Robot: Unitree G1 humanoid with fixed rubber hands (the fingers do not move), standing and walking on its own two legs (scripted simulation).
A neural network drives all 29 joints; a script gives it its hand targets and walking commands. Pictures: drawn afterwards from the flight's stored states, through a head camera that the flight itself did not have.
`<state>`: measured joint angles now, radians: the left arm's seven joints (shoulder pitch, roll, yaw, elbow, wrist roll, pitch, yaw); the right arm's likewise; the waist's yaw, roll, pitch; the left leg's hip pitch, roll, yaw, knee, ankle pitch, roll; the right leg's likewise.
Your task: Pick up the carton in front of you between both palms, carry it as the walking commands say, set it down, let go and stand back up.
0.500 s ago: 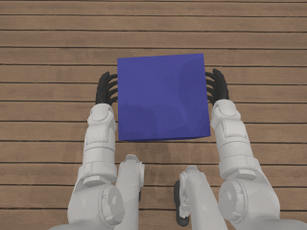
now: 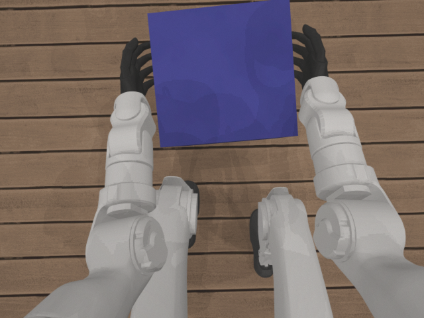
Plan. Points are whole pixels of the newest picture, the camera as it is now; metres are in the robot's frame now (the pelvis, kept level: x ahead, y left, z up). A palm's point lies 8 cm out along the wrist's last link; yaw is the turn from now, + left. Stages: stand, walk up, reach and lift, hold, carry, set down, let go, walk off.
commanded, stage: set down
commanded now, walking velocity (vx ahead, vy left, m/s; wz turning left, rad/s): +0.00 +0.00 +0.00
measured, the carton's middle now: (223, 91) +0.49 +0.05 -0.19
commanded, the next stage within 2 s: none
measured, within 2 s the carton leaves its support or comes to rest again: rests again in 1.42 s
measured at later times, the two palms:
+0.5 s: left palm (141, 83) +0.50 +0.22 -0.22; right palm (282, 83) +0.53 -0.08 -0.25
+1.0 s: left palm (145, 86) +0.50 +0.21 -0.24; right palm (282, 90) +0.52 -0.09 -0.27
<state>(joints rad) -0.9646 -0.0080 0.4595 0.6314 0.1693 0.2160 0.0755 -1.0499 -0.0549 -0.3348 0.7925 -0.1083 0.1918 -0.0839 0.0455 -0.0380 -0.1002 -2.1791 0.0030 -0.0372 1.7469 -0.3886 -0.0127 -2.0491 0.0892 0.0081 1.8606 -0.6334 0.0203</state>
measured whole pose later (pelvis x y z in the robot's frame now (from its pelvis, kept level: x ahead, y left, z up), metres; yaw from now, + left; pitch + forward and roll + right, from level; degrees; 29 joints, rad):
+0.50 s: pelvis +0.00 -0.01 -0.08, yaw +1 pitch +46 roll +0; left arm -1.26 0.15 0.43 0.89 0.06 0.20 0.07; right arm -1.27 -0.17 -0.19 0.94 -0.05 0.19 -0.15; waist 0.12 0.01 0.08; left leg -2.40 -0.01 -0.04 2.00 -0.40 -0.04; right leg -2.27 0.10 -0.01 2.15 -0.69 0.00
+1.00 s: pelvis -0.01 -0.01 -0.10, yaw +0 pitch +43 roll +1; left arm -1.34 0.22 0.46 1.06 0.05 0.14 0.02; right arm -1.33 -0.18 -0.18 1.02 -0.07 0.17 -0.10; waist 0.11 0.02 0.16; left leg -2.40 0.00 -0.04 2.05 -0.41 -0.04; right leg -2.29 0.13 0.01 2.21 -0.67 0.01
